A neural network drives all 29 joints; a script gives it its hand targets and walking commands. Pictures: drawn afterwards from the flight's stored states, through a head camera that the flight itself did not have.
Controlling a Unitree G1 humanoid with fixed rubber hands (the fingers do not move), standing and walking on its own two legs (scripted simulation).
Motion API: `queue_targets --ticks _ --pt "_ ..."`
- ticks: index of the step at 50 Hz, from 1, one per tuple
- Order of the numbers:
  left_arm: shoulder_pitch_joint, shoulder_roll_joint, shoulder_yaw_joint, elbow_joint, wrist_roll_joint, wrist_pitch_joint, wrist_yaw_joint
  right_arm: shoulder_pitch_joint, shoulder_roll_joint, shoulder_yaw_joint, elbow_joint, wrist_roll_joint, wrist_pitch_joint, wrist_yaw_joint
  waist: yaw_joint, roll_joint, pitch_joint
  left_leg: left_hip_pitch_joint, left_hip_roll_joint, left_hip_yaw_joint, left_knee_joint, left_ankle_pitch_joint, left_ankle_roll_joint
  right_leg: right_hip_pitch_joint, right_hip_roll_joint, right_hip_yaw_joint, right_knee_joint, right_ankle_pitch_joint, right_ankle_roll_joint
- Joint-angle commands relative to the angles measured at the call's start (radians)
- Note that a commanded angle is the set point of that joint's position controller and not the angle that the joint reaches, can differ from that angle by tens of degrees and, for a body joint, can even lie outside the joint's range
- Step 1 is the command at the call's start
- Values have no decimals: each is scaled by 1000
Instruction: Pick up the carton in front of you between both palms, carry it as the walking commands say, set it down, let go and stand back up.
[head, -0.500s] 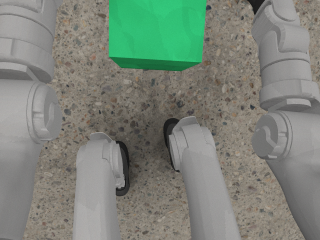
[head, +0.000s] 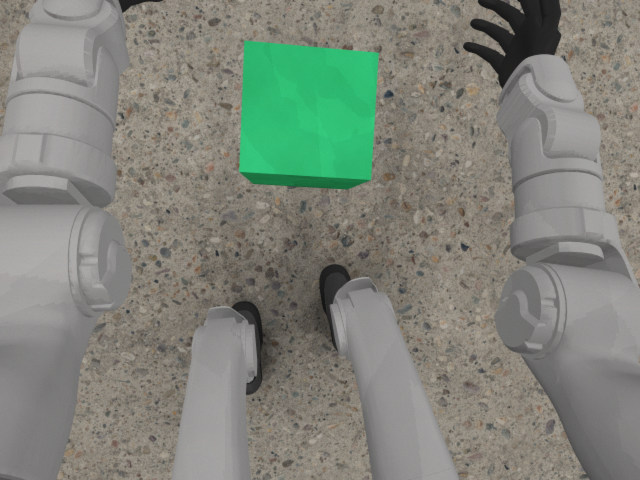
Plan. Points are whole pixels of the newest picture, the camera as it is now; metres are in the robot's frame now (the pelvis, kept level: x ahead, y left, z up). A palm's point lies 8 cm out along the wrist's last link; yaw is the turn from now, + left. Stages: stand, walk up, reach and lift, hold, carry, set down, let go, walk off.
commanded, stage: set down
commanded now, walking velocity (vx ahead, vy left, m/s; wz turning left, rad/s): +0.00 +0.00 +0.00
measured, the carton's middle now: (305, 129) +0.53 -0.08 -0.46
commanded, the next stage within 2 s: let go in 0.06 s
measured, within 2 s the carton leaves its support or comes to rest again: neither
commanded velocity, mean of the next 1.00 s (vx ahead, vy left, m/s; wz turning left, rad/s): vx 0.00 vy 0.00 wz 0.00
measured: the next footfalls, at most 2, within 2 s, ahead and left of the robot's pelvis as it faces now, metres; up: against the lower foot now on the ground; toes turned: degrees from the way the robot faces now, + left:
none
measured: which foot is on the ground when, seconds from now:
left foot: down 0.00-1.00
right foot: down 0.00-1.00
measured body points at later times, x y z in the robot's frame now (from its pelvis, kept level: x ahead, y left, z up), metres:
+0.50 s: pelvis +0.05 -0.01 +0.12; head +0.29 -0.02 +0.50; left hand +0.48 +0.15 +0.01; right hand +0.41 -0.27 +0.01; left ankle +0.06 +0.12 -0.55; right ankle +0.11 -0.11 -0.55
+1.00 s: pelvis +0.10 +0.00 +0.18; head +0.17 +0.01 +0.63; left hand +0.32 +0.22 +0.09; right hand +0.26 -0.24 +0.10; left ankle +0.06 +0.12 -0.55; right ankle +0.11 -0.11 -0.55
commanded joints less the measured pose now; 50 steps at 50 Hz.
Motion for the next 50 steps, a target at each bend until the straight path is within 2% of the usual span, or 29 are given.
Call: queue_targets --ticks 1,2,3,4,5,6,8,9,10,14,15,16,18,20,21,22,23,25,27,28,29,33,34,35,42,43,48,49,50 --pt "-171 69 83 -27 73 -66 -54 -197 -35 26 -84 -46 -54 1 43 20 -1033 211 -66 72 -221 186 8 1016 5 25 -149 497 69" --pt "-216 64 20 -153 32 -73 -63 -149 -51 -46 -83 -84 -61 4 -84 -6 -1038 344 -42 44 -267 157 16 958 9 -39 -179 467 88" --pt "-170 96 100 -96 69 -75 -58 -126 -92 -25 -110 -96 -69 0 -11 0 -1124 258 -56 59 -273 248 2 1139 7 12 -162 642 60" --pt "-223 103 72 -183 67 -90 -50 -132 -93 -38 -84 -72 -75 5 -42 30 -1186 332 -53 49 -307 239 4 1140 23 4 -177 590 50" --pt "-141 113 124 -81 76 -80 -32 -142 -72 -12 -101 -101 -73 19 6 -58 -1128 299 -60 46 -304 274 6 1135 15 -15 -172 572 65" --pt "-108 81 88 -87 86 -75 -31 -59 -77 -60 -83 -111 -69 27 -62 -3 -1079 461 -50 48 -326 281 10 1006 15 -45 -240 502 81" --pt "-32 -5 63 -222 92 -75 -9 53 -107 -37 -145 -128 -91 55 -44 116 -1245 702 -56 26 -360 455 -15 1030 23 -68 -265 602 61" --pt "91 -26 76 -89 110 -61 0 94 -27 38 -122 -91 -82 69 -8 48 -1095 702 -29 12 -379 445 -1 970 31 -73 -318 552 62" --pt "108 -79 86 -142 108 -72 15 175 -78 24 -98 -126 -95 87 -17 116 -1166 778 -45 28 -405 514 -25 1013 35 -66 -318 589 41" --pt "307 -135 154 -350 159 -126 78 304 -51 90 -193 -139 -130 127 54 78 -1104 702 -49 60 -472 555 -37 1214 31 -7 -362 680 26" --pt "351 -121 112 -391 165 -125 77 387 -53 102 -188 -157 -136 138 -20 6 -1060 667 -36 20 -498 489 -20 1204 16 -25 -385 638 30" --pt "422 -185 85 -460 130 -130 97 395 -152 46 -301 -150 -157 152 -10 68 -1199 872 -39 13 -509 548 -34 1260 27 -28 -404 608 14" --pt "466 -204 50 -511 87 -146 109 436 -186 95 -299 -157 -166 169 12 -17 -1042 769 -25 -5 -555 532 -29 1299 11 -23 -429 668 0" --pt "540 -146 62 -553 78 -156 104 518 -121 159 -319 -126 -171 179 17 -86 -1015 781 -32 28 -591 407 -8 1432 6 -5 -459 649 23" --pt "644 -179 25 -443 88 -149 104 566 -98 207 -304 -71 -169 182 69 39 -891 809 -23 45 -637 297 -16 1390 -3 -5 -515 498 18" --pt "626 -165 33 -500 79 -156 106 629 -85 165 -257 -103 -173 174 -10 -56 -760 746 -11 30 -661 254 -10 1388 -8 8 -527 486 19" --pt "671 -135 67 -586 117 -173 101 657 -113 171 -316 -100 -180 176 83 8 -820 790 -24 40 -674 292 -10 1420 -15 25 -539 510 29" --pt "848 -243 19 -465 84 -182 69 784 -75 173 -283 -137 -195 168 -3 -84 -723 788 -10 30 -716 241 -2 1427 -12 13 -559 516 37" --pt "929 -187 43 -465 102 -204 57 872 -50 194 -283 -96 -209 170 61 -48 -758 898 2 21 -714 269 2 1466 -14 19 -584 458 39" --pt "875 -140 45 -488 105 -224 56 883 -61 204 -227 -76 -226 166 38 13 -658 827 -9 30 -736 228 -7 1441 -31 57 -632 457 27" --pt "951 -127 66 -514 111 -239 49 923 -36 236 -302 -73 -234 164 92 -42 -695 924 9 23 -741 244 5 1508 -27 51 -640 413 36" --pt "1125 -195 -12 -441 85 -265 26 1062 23 315 -368 -68 -273 158 32 -147 -487 1018 10 12 -831 244 23 1513 -24 47 -727 461 40" --pt "1159 -164 41 -508 107 -274 19 1104 -54 255 -365 -85 -272 150 40 -36 -518 981 1 16 -822 198 5 1618 -26 62 -712 403 25" --pt "1202 -195 -1 -477 74 -268 16 1114 -7 304 -391 -67 -273 148 67 -96 -410 1032 7 15 -841 226 18 1549 -32 59 -758 404 32" --pt "1403 -123 -11 -528 57 -288 4 1344 -35 314 -435 -45 -274 143 71 -25 -307 1266 42 -4 -944 371 9 1684 -8 36 -839 466 18" --pt "1451 -117 22 -619 83 -296 -3 1379 -10 375 -492 -20 -268 144 151 10 -282 1285 31 7 -962 351 5 1733 -31 38 -853 434 33" --pt "1535 -150 -87 -674 35 -283 -30 1505 -55 281 -487 -74 -253 140 49 -30 -196 1478 46 -6 -1027 407 -3 1750 17 6 -894 480 29" --pt "1532 -178 -108 -644 14 -276 -42 1438 -89 283 -443 -66 -253 136 85 69 -162 1415 49 -2 -1036 414 -28 1763 4 31 -921 435 9" --pt "1623 -117 -51 -577 23 -264 -37 1441 -77 298 -477 -88 -247 135 114 5 -126 1409 50 -6 -1048 429 -13 1819 14 5 -917 446 17"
